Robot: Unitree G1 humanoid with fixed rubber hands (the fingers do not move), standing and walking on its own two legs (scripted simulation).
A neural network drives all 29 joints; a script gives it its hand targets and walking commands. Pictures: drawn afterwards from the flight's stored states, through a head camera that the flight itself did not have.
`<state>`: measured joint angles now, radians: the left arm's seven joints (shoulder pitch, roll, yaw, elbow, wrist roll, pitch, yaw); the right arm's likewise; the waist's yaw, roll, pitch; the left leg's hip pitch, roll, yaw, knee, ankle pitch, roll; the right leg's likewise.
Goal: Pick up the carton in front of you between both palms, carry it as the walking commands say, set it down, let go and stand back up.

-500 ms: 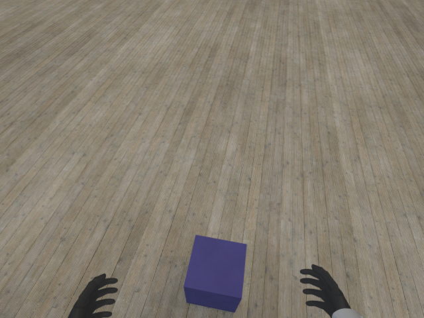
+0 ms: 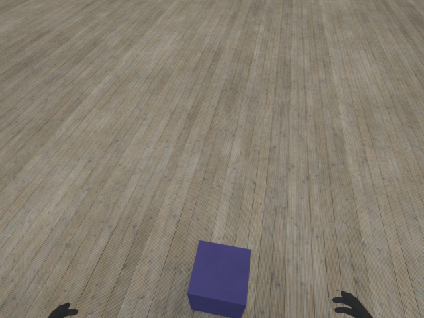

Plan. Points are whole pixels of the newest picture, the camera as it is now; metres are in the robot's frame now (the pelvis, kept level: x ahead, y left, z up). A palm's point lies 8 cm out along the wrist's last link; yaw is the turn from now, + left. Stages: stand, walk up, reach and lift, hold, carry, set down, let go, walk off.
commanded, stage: stand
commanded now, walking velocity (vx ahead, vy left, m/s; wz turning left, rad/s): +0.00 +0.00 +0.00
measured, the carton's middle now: (220, 280) +0.39 -0.04 -0.64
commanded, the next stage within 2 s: none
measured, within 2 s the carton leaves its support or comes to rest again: neither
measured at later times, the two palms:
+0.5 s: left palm out of the picture +0.09 +0.29 -0.09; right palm out of the picture +0.12 -0.30 -0.09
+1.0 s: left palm out of the picture +0.06 +0.30 -0.09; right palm out of the picture +0.08 -0.30 -0.09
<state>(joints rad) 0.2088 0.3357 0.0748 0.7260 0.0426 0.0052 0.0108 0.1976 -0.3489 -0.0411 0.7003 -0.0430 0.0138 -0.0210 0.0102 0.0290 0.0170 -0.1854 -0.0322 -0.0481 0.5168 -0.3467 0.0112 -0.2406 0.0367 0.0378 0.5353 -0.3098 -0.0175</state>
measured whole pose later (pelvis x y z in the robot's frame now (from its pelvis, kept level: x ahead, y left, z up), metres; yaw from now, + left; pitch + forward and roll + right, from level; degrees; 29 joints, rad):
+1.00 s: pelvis -0.03 -0.01 +0.01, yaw +1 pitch -3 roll +0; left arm 0.14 0.35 0.04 0.98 0.02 0.00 0.01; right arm 0.15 -0.38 0.01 0.95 -0.03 -0.01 -0.03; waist 0.01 0.01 0.02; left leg -0.08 -0.02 -0.06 0.36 -0.23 0.00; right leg -0.13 0.03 0.02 0.37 -0.20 -0.02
